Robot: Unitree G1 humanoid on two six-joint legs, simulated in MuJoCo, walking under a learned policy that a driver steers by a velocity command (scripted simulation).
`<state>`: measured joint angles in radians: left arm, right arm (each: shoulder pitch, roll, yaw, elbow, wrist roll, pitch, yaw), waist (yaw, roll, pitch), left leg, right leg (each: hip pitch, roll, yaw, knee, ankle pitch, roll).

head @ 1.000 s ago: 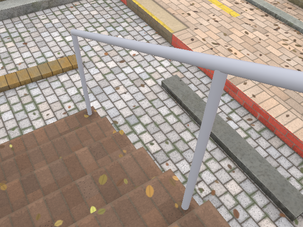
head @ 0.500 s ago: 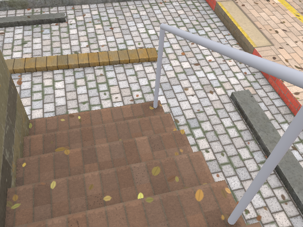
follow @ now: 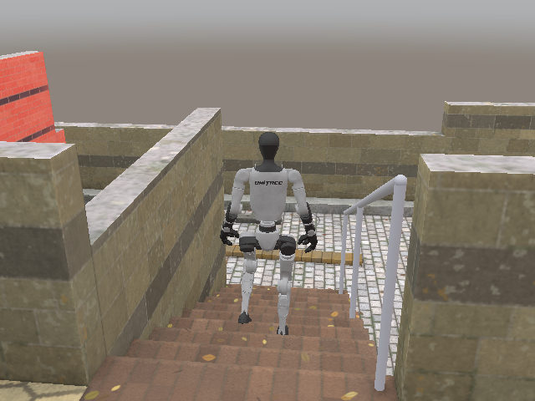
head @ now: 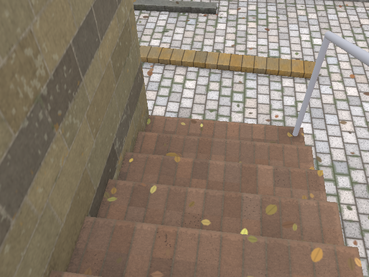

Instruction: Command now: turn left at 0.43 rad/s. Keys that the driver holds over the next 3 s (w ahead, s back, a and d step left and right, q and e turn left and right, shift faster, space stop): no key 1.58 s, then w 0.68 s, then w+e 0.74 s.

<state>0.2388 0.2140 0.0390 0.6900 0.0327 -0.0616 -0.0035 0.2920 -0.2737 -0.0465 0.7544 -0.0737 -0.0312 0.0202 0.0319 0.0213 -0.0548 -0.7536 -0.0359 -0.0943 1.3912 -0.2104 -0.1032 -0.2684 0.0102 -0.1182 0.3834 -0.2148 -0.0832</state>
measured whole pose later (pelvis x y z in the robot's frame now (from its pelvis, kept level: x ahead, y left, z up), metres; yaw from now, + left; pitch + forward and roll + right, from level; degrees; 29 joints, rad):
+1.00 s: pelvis +0.01 +0.05 +0.00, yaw +4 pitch -1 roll +0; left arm 0.19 0.25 0.05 0.98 0.01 -0.03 -0.07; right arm 0.18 -0.25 -0.09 0.97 -0.01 -0.03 0.08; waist -0.02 0.01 0.08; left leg -0.16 0.00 0.06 0.43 -0.25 0.03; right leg -0.14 -0.03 -0.05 0.42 -0.26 0.01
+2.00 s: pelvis +0.13 +0.02 -0.02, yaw +4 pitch +0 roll -2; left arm 0.56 0.14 0.03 1.13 0.10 -0.11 0.00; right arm 0.23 -0.19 -0.05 1.00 -0.09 -0.08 0.03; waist 0.03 0.03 0.00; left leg -0.63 0.05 -0.05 1.12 -0.15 0.13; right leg -0.02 0.06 -0.08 0.50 -0.48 -0.06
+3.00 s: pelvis +0.70 -0.02 -0.33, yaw -18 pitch +1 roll -2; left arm 0.47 0.19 0.00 1.05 0.08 -0.11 -0.06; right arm 0.15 -0.23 0.01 0.86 -0.10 -0.09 0.02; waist 0.06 0.05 -0.01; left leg -0.69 0.12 -0.08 1.11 -0.18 0.02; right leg -0.31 0.12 0.00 0.65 -0.36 -0.12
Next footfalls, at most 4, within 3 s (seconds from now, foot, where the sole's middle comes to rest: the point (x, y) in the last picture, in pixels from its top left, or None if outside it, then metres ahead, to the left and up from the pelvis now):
0.20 left None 0.03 0.15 -0.78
2.24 left None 0.38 0.18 -0.93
2.76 right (224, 254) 0.70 -0.10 -1.08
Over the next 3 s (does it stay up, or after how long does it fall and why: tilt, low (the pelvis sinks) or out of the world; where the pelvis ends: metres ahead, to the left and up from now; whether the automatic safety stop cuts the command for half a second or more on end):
stays up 0.70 -0.02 -0.33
